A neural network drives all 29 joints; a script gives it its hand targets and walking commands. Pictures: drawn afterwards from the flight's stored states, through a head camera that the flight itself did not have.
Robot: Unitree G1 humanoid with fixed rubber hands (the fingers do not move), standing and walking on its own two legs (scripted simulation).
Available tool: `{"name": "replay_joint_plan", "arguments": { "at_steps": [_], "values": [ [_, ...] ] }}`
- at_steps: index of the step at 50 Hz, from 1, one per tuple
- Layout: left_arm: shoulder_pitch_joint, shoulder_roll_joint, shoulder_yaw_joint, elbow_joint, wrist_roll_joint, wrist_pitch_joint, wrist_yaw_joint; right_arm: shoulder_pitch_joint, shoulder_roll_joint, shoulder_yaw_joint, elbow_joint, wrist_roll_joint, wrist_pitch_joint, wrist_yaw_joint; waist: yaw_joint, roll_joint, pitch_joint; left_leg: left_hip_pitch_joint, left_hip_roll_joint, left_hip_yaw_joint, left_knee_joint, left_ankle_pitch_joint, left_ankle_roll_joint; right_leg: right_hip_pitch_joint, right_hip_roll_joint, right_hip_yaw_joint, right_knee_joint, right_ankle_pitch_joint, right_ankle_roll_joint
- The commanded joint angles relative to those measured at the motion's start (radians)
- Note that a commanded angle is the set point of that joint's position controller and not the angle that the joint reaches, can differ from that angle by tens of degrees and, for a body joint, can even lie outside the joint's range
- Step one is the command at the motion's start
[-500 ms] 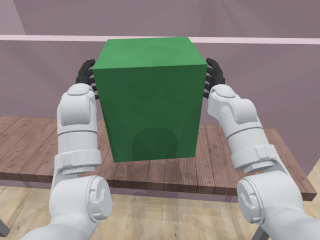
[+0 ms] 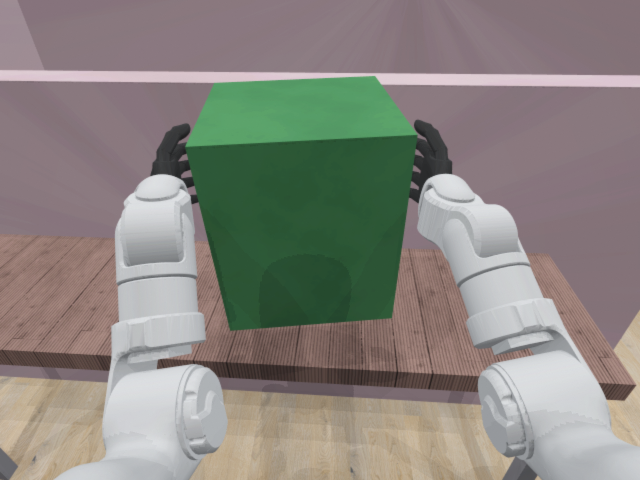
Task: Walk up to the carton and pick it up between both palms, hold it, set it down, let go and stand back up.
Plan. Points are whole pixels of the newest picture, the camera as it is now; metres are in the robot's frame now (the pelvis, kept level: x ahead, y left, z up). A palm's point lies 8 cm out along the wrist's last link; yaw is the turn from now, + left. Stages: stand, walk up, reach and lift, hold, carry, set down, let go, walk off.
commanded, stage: hold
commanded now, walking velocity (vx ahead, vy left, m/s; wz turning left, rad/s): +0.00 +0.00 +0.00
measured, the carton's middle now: (303, 201) +0.41 -0.01 +0.23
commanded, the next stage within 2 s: none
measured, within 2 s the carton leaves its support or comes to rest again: neither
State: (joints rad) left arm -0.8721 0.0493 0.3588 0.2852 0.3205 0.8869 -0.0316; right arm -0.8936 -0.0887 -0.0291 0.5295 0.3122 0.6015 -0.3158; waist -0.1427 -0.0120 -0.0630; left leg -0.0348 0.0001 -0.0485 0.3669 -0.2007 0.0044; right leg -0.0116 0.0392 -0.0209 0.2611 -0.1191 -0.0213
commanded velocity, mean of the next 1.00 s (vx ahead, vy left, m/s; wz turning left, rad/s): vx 0.00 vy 0.00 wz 0.00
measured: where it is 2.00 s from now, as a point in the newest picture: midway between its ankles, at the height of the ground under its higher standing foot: outside the picture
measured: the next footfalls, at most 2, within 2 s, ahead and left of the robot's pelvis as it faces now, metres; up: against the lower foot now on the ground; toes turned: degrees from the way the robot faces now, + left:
none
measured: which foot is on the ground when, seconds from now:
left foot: down 0.00-1.00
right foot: down 0.00-1.00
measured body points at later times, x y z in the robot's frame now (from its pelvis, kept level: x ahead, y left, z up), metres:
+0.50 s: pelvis +0.00 -0.01 +0.00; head -0.08 +0.01 +0.44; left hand +0.39 +0.15 +0.28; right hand +0.37 -0.16 +0.27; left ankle +0.01 +0.11 -0.75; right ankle +0.03 -0.11 -0.75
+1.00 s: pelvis -0.01 +0.00 +0.00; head -0.09 +0.02 +0.44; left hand +0.39 +0.14 +0.28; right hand +0.37 -0.16 +0.27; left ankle +0.01 +0.11 -0.75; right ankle +0.02 -0.11 -0.75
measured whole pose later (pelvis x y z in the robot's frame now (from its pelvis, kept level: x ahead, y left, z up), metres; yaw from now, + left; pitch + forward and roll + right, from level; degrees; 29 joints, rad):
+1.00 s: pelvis -0.01 +0.00 +0.00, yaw +0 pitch -8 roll -1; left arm -0.92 0.06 0.39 0.38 0.34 0.85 -0.05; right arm -0.94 -0.06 -0.09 0.59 0.26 0.60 -0.31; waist -0.14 -0.01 -0.06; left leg -0.04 0.00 -0.05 0.37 -0.19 0.00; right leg -0.02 0.04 -0.02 0.28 -0.13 -0.02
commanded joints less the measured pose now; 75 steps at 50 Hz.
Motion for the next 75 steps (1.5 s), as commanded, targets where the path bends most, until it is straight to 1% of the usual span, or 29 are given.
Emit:
{"name": "replay_joint_plan", "arguments": {
  "at_steps": [1,12,14,15,17,22,26,29,32,33,35,37,40,43,45,49,50,52,55,56,59,61,64,66,69,70,71,72,75],
  "values": [
    [-0.741,-0.600,-0.418,-0.121,-0.205,-0.087,-0.148,-0.881,0.567,0.307,-0.294,0.143,-0.052,0.175,0.004,0.060,-0.399,-0.044,-0.027,0.023,-0.071,0.203,-0.037,0.205,0.042,-0.001,0.019,0.197,0.037],
    [-0.758,-0.586,-0.401,-0.083,-0.203,-0.097,-0.151,-0.897,0.592,0.297,-0.271,0.132,-0.057,0.169,0.003,0.045,-0.399,-0.062,-0.039,0.028,-0.077,0.134,-0.020,0.206,0.028,0.006,0.015,0.205,0.050],
    [-0.761,-0.566,-0.352,0.010,-0.181,-0.099,-0.176,-0.913,0.602,0.241,-0.212,0.100,-0.061,0.169,0.005,0.035,-0.328,-0.116,-0.046,0.040,-0.087,0.059,-0.011,0.222,0.006,0.019,0.007,0.109,0.044],
    [-0.754,-0.555,-0.328,0.020,-0.165,-0.099,-0.183,-0.916,0.609,0.237,-0.227,0.091,-0.067,0.168,0.029,0.018,-0.341,-0.131,-0.045,0.039,-0.090,0.056,-0.011,0.242,0.005,0.020,0.009,0.100,0.051],
    [-0.782,-0.552,-0.340,-0.020,-0.176,-0.112,-0.190,-0.923,0.626,0.243,-0.243,0.104,-0.068,0.162,0.027,0.024,-0.374,-0.129,-0.047,0.035,-0.081,0.114,-0.011,0.258,0.006,0.023,0.020,0.169,0.052],
    [-0.728,-0.564,-0.378,-0.027,-0.201,-0.120,-0.207,-0.911,0.602,0.274,-0.338,0.117,-0.077,0.131,-0.012,0.033,-0.477,-0.059,-0.071,0.038,-0.034,0.232,-0.030,0.300,0.007,0.025,0.039,0.324,0.057],
    [-0.747,-0.579,-0.414,-0.075,-0.214,-0.119,-0.198,-0.879,0.582,0.268,-0.308,0.106,-0.068,0.139,-0.026,0.053,-0.424,-0.038,-0.049,0.034,-0.042,0.239,-0.050,0.232,0.024,-0.002,0.034,0.244,0.040],
    [-0.751,-0.577,-0.380,-0.020,-0.182,-0.098,-0.198,-0.894,0.550,0.241,-0.250,0.102,-0.056,0.150,-0.020,0.101,-0.343,-0.077,-0.031,0.024,-0.073,0.138,-0.049,0.215,0.031,-0.014,0.024,0.131,0.029],
    [-0.740,-0.600,-0.392,-0.048,-0.186,-0.097,-0.195,-0.915,0.555,0.241,-0.310,0.102,-0.068,0.155,-0.012,0.095,-0.414,-0.082,-0.035,0.027,-0.067,0.188,-0.048,0.262,0.033,-0.009,0.040,0.194,0.033],
    [-0.743,-0.587,-0.400,-0.074,-0.193,-0.102,-0.194,-0.898,0.557,0.244,-0.289,0.111,-0.064,0.155,-0.030,0.071,-0.417,-0.056,-0.031,0.034,-0.059,0.217,-0.045,0.256,0.031,-0.004,0.037,0.210,0.033],
    [-0.762,-0.591,-0.415,-0.080,-0.206,-0.104,-0.190,-0.888,0.557,0.242,-0.289,0.107,-0.061,0.158,-0.037,0.094,-0.402,-0.059,-0.027,0.021,-0.049,0.242,-0.064,0.243,0.038,-0.008,0.042,0.213,0.026],
    [-0.740,-0.582,-0.387,-0.064,-0.186,-0.095,-0.194,-0.877,0.545,0.244,-0.259,0.105,-0.056,0.165,-0.015,0.098,-0.379,-0.076,-0.028,0.022,-0.057,0.215,-0.060,0.255,0.033,-0.007,0.037,0.198,0.027],
    [-0.729,-0.557,-0.345,-0.017,-0.157,-0.093,-0.200,-0.883,0.558,0.242,-0.225,0.096,-0.054,0.173,0.012,0.037,-0.328,-0.115,-0.027,0.027,-0.086,0.162,-0.032,0.253,0.027,-0.007,0.030,0.161,0.033],
    [-0.758,-0.574,-0.356,-0.031,-0.171,-0.094,-0.203,-0.924,0.555,0.234,-0.254,0.101,-0.064,0.178,0.004,0.073,-0.376,-0.089,-0.032,0.033,-0.080,0.146,-0.043,0.238,0.029,-0.006,0.032,0.140,0.033],
    [-0.816,-0.582,-0.374,-0.039,-0.199,-0.111,-0.193,-0.983,0.577,0.230,-0.279,0.103,-0.076,0.180,0.001,0.067,-0.421,-0.103,-0.030,0.036,-0.074,0.150,-0.036,0.227,0.024,-0.008,0.040,0.142,0.031],
    [-0.775,-0.545,-0.340,-0.013,-0.171,-0.115,-0.190,-0.913,0.585,0.237,-0.220,0.096,-0.065,0.180,0.018,0.021,-0.379,-0.099,-0.040,0.036,-0.078,0.148,-0.024,0.243,0.017,0.000,0.031,0.174,0.041],
    [-0.768,-0.547,-0.345,-0.015,-0.168,-0.114,-0.194,-0.930,0.590,0.252,-0.241,0.104,-0.069,0.177,0.024,0.037,-0.416,-0.095,-0.040,0.033,-0.071,0.166,-0.027,0.269,0.023,0.008,0.034,0.187,0.046],
    [-0.745,-0.545,-0.329,-0.015,-0.168,-0.105,-0.201,-0.911,0.594,0.256,-0.251,0.113,-0.062,0.163,0.018,0.020,-0.403,-0.076,-0.048,0.042,-0.066,0.204,-0.029,0.276,0.020,0.006,0.034,0.238,0.049],
    [-0.750,-0.539,-0.328,0.022,-0.165,-0.108,-0.212,-0.920,0.572,0.228,-0.244,0.093,-0.063,0.157,0.004,0.026,-0.385,-0.093,-0.049,0.040,-0.075,0.137,-0.026,0.255,0.011,0.010,0.024,0.165,0.044],
    [-0.785,-0.538,-0.345,0.005,-0.172,-0.114,-0.214,-0.936,0.561,0.199,-0.236,0.082,-0.064,0.154,-0.019,0.050,-0.386,-0.089,-0.046,0.043,-0.074,0.104,-0.026,0.232,0.008,0.016,0.020,0.125,0.043],
    [-0.814,-0.570,-0.354,0.012,-0.182,-0.118,-0.211,-0.925,0.565,0.179,-0.203,0.075,-0.066,0.163,-0.036,0.083,-0.356,-0.126,-0.034,0.034,-0.083,0.083,-0.041,0.210,0.013,-0.002,0.027,0.100,0.029],
    [-0.785,-0.561,-0.341,0.044,-0.174,-0.118,-0.213,-0.941,0.570,0.204,-0.232,0.078,-0.067,0.161,-0.014,0.045,-0.380,-0.137,-0.042,0.038,-0.081,0.099,-0.030,0.252,0.014,0.005,0.027,0.128,0.039],
    [-0.785,-0.564,-0.364,-0.028,-0.196,-0.122,-0.212,-0.944,0.594,0.246,-0.292,0.113,-0.070,0.151,-0.019,0.056,-0.463,-0.097,-0.050,0.040,-0.042,0.223,-0.039,0.288,0.018,0.008,0.047,0.262,0.044],
    [-0.794,-0.554,-0.371,-0.023,-0.185,-0.119,-0.207,-0.921,0.566,0.221,-0.259,0.117,-0.062,0.148,-0.034,0.092,-0.405,-0.089,-0.046,0.042,-0.046,0.205,-0.053,0.262,0.017,-0.001,0.040,0.213,0.036],
    [-0.804,-0.548,-0.340,-0.005,-0.175,-0.119,-0.207,-0.933,0.571,0.214,-0.221,0.096,-0.057,0.157,-0.008,0.059,-0.395,-0.098,-0.039,0.035,-0.072,0.147,-0.042,0.217,0.018,-0.005,0.032,0.145,0.037],
    [-0.794,-0.571,-0.364,-0.033,-0.180,-0.118,-0.202,-0.926,0.553,0.211,-0.262,0.103,-0.061,0.164,-0.024,0.069,-0.411,-0.086,-0.031,0.022,-0.070,0.152,-0.046,0.235,0.025,-0.004,0.044,0.153,0.032],
    [-0.767,-0.544,-0.322,0.024,-0.153,-0.106,-0.203,-0.909,0.560,0.221,-0.214,0.099,-0.047,0.167,0.003,0.050,-0.347,-0.116,-0.034,0.029,-0.082,0.139,-0.038,0.228,0.023,-0.007,0.036,0.145,0.034],
    [-0.817,-0.573,-0.384,-0.093,-0.204,-0.118,-0.184,-0.877,0.564,0.280,-0.212,0.120,-0.043,0.175,-0.015,0.086,-0.423,-0.072,-0.021,0.009,-0.092,0.154,-0.045,0.207,0.037,0.001,0.027,0.164,0.025],
    [-0.795,-0.580,-0.381,-0.043,-0.207,-0.112,-0.162,-0.899,0.564,0.272,-0.215,0.122,-0.052,0.184,-0.006,0.076,-0.389,-0.066,-0.022,0.019,-0.074,0.184,-0.046,0.187,0.038,-0.004,0.015,0.168,0.029]
  ]
}}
